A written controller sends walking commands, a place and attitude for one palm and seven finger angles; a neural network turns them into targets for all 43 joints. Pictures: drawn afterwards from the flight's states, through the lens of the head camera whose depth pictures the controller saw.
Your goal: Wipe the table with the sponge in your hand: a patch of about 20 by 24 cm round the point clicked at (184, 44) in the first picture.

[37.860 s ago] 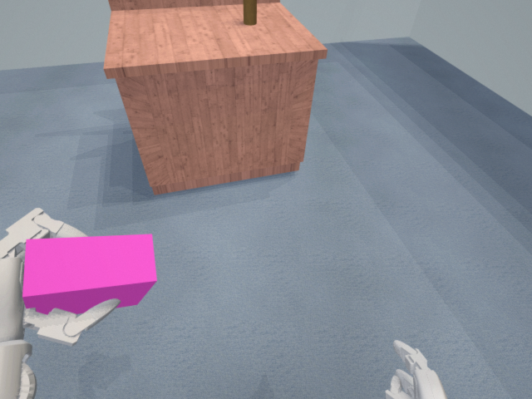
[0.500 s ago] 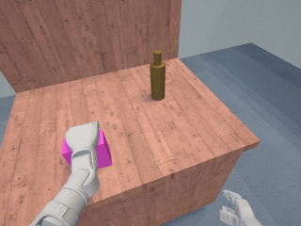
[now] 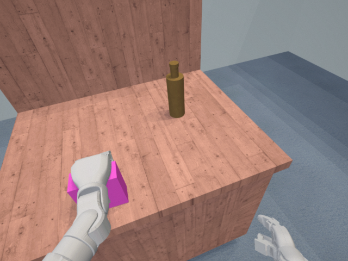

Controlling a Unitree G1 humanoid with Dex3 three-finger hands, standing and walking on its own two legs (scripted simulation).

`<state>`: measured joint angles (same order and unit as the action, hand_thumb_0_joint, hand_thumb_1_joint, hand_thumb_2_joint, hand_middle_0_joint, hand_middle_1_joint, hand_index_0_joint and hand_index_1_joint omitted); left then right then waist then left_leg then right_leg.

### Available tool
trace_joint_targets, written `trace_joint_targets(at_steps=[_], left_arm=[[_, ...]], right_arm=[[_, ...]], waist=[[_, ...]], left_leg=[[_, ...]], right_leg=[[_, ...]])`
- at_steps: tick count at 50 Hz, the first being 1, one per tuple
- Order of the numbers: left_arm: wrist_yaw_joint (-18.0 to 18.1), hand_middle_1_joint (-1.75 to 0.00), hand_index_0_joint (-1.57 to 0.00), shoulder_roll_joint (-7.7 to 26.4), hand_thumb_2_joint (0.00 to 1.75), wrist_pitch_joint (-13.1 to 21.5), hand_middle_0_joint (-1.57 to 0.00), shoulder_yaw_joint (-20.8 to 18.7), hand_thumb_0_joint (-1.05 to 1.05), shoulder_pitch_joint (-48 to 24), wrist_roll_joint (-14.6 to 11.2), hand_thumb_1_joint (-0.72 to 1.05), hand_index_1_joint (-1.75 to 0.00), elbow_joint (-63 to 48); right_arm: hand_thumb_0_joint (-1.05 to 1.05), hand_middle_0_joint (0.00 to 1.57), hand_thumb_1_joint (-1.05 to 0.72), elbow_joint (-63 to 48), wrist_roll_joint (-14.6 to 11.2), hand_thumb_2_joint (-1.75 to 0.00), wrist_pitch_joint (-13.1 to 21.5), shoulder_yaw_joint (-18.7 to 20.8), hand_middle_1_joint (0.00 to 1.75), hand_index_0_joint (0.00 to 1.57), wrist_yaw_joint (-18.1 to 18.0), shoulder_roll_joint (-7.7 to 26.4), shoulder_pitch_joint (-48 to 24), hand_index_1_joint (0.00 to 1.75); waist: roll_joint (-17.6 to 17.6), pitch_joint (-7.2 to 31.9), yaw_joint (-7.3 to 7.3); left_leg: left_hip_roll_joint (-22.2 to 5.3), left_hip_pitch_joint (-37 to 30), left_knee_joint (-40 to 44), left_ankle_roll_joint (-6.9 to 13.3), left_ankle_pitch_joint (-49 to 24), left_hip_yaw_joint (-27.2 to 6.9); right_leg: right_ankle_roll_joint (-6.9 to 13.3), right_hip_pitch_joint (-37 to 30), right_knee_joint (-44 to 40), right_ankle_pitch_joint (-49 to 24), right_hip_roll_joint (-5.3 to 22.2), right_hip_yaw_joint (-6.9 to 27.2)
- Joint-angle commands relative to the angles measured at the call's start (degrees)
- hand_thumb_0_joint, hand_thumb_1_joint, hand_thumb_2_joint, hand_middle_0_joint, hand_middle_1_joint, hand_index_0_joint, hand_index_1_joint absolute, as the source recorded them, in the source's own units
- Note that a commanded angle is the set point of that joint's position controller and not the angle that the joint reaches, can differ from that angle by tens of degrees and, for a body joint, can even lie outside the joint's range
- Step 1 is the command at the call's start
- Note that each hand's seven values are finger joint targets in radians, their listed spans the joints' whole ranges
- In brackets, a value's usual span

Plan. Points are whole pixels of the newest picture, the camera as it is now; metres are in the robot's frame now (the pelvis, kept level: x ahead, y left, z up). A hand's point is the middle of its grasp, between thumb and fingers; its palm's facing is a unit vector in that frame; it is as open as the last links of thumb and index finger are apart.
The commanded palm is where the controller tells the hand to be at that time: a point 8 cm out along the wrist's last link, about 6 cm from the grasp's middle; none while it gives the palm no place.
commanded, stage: slide across to the third lane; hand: left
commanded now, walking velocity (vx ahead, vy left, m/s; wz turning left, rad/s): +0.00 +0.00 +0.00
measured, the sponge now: (102, 192) +0.29 +0.23 -0.01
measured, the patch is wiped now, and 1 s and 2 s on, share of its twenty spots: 0.80 0.80 0.90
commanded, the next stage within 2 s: wipe forward along the third lane in 0.70 s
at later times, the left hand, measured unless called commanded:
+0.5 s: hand (115, 180) +0.30 +0.19 +0.03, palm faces -0.04 -0.03 -1.00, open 9.9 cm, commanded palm +0.27 +0.15 +0.08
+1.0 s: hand (127, 175) +0.32 +0.16 +0.03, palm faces -0.06 -0.05 -1.00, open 9.9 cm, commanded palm +0.30 +0.15 +0.07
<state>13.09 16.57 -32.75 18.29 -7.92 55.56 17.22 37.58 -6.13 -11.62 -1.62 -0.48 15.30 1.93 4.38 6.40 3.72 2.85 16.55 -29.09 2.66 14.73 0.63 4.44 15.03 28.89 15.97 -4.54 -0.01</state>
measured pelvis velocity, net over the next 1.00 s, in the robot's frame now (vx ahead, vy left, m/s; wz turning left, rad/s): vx -0.03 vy -0.03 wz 0.02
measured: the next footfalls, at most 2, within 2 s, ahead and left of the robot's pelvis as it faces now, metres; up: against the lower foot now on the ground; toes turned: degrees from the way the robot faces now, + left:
none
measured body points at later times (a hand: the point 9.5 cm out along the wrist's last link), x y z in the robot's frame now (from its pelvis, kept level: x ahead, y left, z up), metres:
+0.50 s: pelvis -0.01 -0.01 +0.00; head -0.03 -0.05 +0.45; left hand +0.30 +0.19 +0.09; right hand +0.22 -0.21 -0.10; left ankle +0.00 +0.09 -0.74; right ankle -0.01 -0.07 -0.74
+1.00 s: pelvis -0.03 -0.03 +0.00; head -0.05 -0.06 +0.44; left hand +0.31 +0.16 +0.09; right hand +0.18 -0.25 -0.10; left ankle +0.00 +0.09 -0.74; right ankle -0.01 -0.07 -0.74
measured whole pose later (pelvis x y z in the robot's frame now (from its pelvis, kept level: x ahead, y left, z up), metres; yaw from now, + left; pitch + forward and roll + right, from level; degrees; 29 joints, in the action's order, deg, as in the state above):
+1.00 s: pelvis -0.03 -0.03 +0.00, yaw +1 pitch +2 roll +1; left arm 14.8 9.4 -32.2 21.4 -26.5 52.6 40.5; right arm 41.4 -6.2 -10.5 -1.0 -2.1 13.9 2.3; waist 3.6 6.9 2.5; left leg 1.9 19.8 -29.9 0.8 12.3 -0.8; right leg 6.3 18.4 30.2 14.1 -5.5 -1.7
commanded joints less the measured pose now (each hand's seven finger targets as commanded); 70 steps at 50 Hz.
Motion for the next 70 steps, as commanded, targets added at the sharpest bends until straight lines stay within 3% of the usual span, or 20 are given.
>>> trace_joint_targets(at_steps=[1,3,13,15,17,19,22,27,29,31,37,40,48,49,52,55,56,65,68,70], left_arm=[[-2.15,-1.60,-1.20,0.08,1.30,0.01,-1.20,-0.29,0.00,-12.17,-2.69,0.10,-1.60,-6.63],[-2.22,-1.60,-1.20,-0.83,1.30,0.68,-1.20,0.87,0.00,-13.97,-3.12,0.10,-1.60,-8.38],[-1.74,-1.60,-1.20,-3.05,1.30,4.28,-1.20,2.98,0.00,-21.99,-3.09,0.10,-1.60,-4.99],[-1.70,-1.60,-1.20,-5.41,1.30,4.17,-1.20,5.18,0.00,-22.22,-2.83,0.10,-1.60,-3.54],[-1.05,-1.60,-1.20,-3.91,1.30,4.48,-1.20,3.61,0.00,-24.59,-3.00,0.10,-1.60,-3.53],[-0.71,-1.60,-1.20,-6.66,1.30,4.32,-1.20,5.89,0.00,-24.33,-3.08,0.10,-1.60,-1.92],[-0.05,-1.60,-1.20,-5.38,1.30,4.18,-1.20,4.38,0.00,-25.33,-3.57,0.10,-1.60,-1.89],[0.84,-1.60,-1.20,-9.12,1.30,3.20,-1.20,7.57,0.00,-27.78,-3.95,0.10,-1.60,-0.04],[1.41,-1.60,-1.20,-7.76,1.30,2.60,-1.20,6.08,0.00,-28.07,-3.54,0.10,-1.60,3.12],[1.64,-1.60,-1.20,-10.47,1.30,2.43,-1.20,8.61,0.00,-31.31,-3.76,0.10,-1.60,3.75],[2.60,-1.60,-1.20,-9.31,1.30,2.26,-1.20,6.28,0.00,-33.80,-4.37,0.10,-1.60,7.39],[3.01,-1.60,-1.20,-7.00,1.30,1.91,-1.20,3.93,0.00,-31.45,-3.88,0.10,-1.60,9.53],[3.45,-1.60,-1.20,-0.55,1.30,1.67,-1.20,-1.63,0.00,-39.53,-2.05,0.10,-1.60,18.30],[3.36,-1.60,-1.20,-1.46,1.30,1.91,-1.20,-0.83,0.00,-40.84,-1.62,0.10,-1.60,19.92],[3.28,-1.60,-1.20,-0.29,1.30,3.32,-1.20,-2.43,0.00,-42.71,-0.88,0.10,-1.60,22.64],[3.58,-1.60,-1.20,-0.93,1.30,4.12,-1.20,-2.55,0.00,-41.64,-1.21,0.10,-1.60,27.13],[3.85,-1.60,-1.20,0.84,1.30,4.40,-1.20,-4.14,0.00,-41.49,-1.38,0.10,-1.60,27.98],[4.95,-1.60,-1.20,4.88,1.30,6.76,-1.20,-6.77,0.00,-44.47,-0.62,0.10,-1.60,32.68],[5.35,-1.60,-1.20,5.77,1.30,7.20,-1.20,-7.03,0.00,-47.64,-0.84,0.10,-1.60,33.64],[5.58,-1.60,-1.20,6.45,1.30,7.44,-1.20,-7.46,0.00,-48.01,-0.66,0.10,-1.60,34.69]], right_arm=[[0.00,0.20,-0.90,-9.87,0.29,-0.90,2.86,2.23,0.30,0.20,-0.37,5.60,-12.75,0.30],[0.00,0.20,-0.90,-10.34,0.28,-0.90,3.32,2.47,0.30,0.20,-0.33,5.26,-12.75,0.30],[0.00,0.20,-0.90,-8.73,0.33,-0.90,4.93,2.74,0.30,0.20,-0.57,4.73,-11.87,0.30],[0.00,0.20,-0.90,-8.45,0.34,-0.90,4.88,2.52,0.30,0.20,-0.33,4.59,-12.00,0.30],[0.00,0.20,-0.90,-8.13,0.28,-0.90,4.99,2.81,0.30,0.20,-0.16,4.65,-12.00,0.30],[0.00,0.20,-0.90,-8.02,0.28,-0.90,4.97,2.73,0.30,0.20,0.12,4.29,-12.20,0.30],[0.00,0.20,-0.90,-7.86,0.28,-0.90,4.70,2.88,0.30,0.20,0.42,4.41,-12.34,0.30],[0.00,0.20,-0.90,-7.91,0.01,-0.90,4.32,2.79,0.30,0.20,0.98,3.77,-13.13,0.30],[0.00,0.20,-0.90,-7.20,0.07,-0.90,4.12,2.69,0.30,0.20,0.77,4.00,-13.29,0.30],[0.00,0.20,-0.90,-7.15,-0.08,-0.90,4.15,2.74,0.30,0.20,0.88,3.73,-13.21,0.30],[0.00,0.20,-0.90,-6.91,-0.11,-0.90,4.06,2.96,0.30,0.20,0.87,3.58,-12.65,0.30],[0.00,0.20,-0.90,-6.66,0.23,-0.90,3.59,2.83,0.30,0.20,0.46,3.83,-12.67,0.30],[0.00,0.20,-0.90,-5.03,0.24,-0.90,3.36,2.44,0.30,0.20,-2.18,4.35,-10.31,0.30],[0.00,0.20,-0.90,-4.88,0.43,-0.90,3.49,2.32,0.30,0.20,-2.40,4.34,-9.69,0.30],[0.00,0.20,-0.90,-4.64,0.57,-0.90,3.65,2.61,0.30,0.20,-2.72,4.40,-7.79,0.30],[0.00,0.20,-0.90,-4.48,0.81,-0.90,3.77,2.75,0.30,0.20,-2.92,4.66,-6.16,0.30],[0.00,0.20,-0.90,-4.24,0.84,-0.90,3.84,2.81,0.30,0.20,-2.92,4.98,-5.66,0.30],[0.00,0.20,-0.90,-3.57,0.99,-0.90,4.46,3.28,0.30,0.20,-2.94,5.60,-2.01,0.30],[0.00,0.20,-0.90,-3.19,0.88,-0.90,4.90,3.46,0.30,0.20,-2.93,5.86,-1.12,0.30],[0.00,0.20,-0.90,-2.77,0.93,-0.90,5.18,3.57,0.30,0.20,-2.87,5.91,-0.28,0.30]], waist=[[-8.18,6.89,-0.67],[-6.81,8.13,-0.75],[-9.02,8.55,-1.63],[-9.79,8.42,-1.71],[-8.75,10.18,-1.54],[-8.72,9.34,-1.48],[-9.94,11.29,-1.51],[-9.71,9.72,-1.87],[-9.33,8.74,-1.44],[-9.26,9.00,-2.04],[-10.40,11.26,-1.67],[-10.67,9.55,-1.32],[-9.30,6.27,-3.05],[-9.49,5.97,-3.57],[-9.63,9.10,-3.71],[-11.86,8.38,-4.01],[-11.96,9.14,-3.96],[-11.04,10.22,-4.82],[-12.46,9.59,-5.95],[-10.77,10.45,-5.97]], left_leg=[[-0.54,-3.43,2.01,0.44,-10.27,-4.19],[-0.56,-4.32,2.02,0.56,-10.08,-4.48],[-0.69,-4.90,1.74,0.67,-9.22,-4.47],[-0.77,-4.63,1.88,0.50,-9.30,-4.56],[-0.76,-4.87,1.58,0.38,-10.10,-4.47],[-0.67,-4.74,1.34,0.49,-9.70,-4.30],[-0.56,-4.14,1.02,0.32,-10.17,-3.89],[-0.74,-3.67,1.22,0.27,-9.05,-3.70],[-0.75,-3.09,1.56,0.17,-7.13,-3.68],[-0.63,-3.33,1.30,0.22,-6.54,-3.55],[-0.40,-2.06,1.24,0.22,-5.69,-3.11],[-0.27,-0.63,1.45,0.12,-4.84,-2.67],[0.10,3.07,1.79,-0.10,0.57,-2.08],[0.13,3.51,1.43,-0.10,0.93,-1.90],[-0.02,4.57,0.73,-0.09,0.46,-1.91],[-0.14,7.17,-0.40,-0.09,1.02,-1.68],[-0.33,7.98,-0.83,-0.14,0.82,-1.60],[-0.54,12.88,-2.71,-0.03,1.45,-1.35],[-0.75,14.01,-3.08,0.17,2.14,-1.54],[-1.01,14.55,-3.87,-0.04,2.02,-1.38]], right_leg=[[0.22,-2.64,-4.71,-16.47,2.49,6.39],[0.28,-2.66,-4.40,-15.21,2.26,6.00],[0.01,-1.50,-4.77,-14.64,2.27,5.78],[-0.04,-1.21,-4.58,-14.86,2.46,5.25],[0.02,-1.98,-4.05,-16.07,2.53,5.23],[-0.06,-1.12,-4.31,-15.51,2.65,4.77],[-0.24,-2.93,-3.84,-17.64,2.87,5.32],[-0.37,-1.33,-3.87,-15.49,2.99,4.22],[-0.30,-0.23,-4.56,-12.33,2.82,4.74],[-0.42,0.52,-4.61,-11.47,2.91,4.27],[-0.66,-0.92,-4.61,-10.44,3.18,4.35],[-0.68,-1.34,-5.64,-10.21,3.34,6.04],[-1.16,1.96,-8.03,0.36,3.64,8.41],[-1.18,2.74,-7.96,0.69,3.76,8.34],[-1.14,2.08,-6.81,-0.91,3.86,8.37],[-1.53,2.42,-6.57,-1.67,4.15,9.07],[-1.61,1.90,-6.29,-2.73,4.36,9.72],[-2.02,1.81,-5.36,-3.23,5.04,11.53],[-2.40,2.78,-5.59,-1.52,4.98,11.75],[-2.19,2.57,-5.48,-1.79,5.49,12.77]])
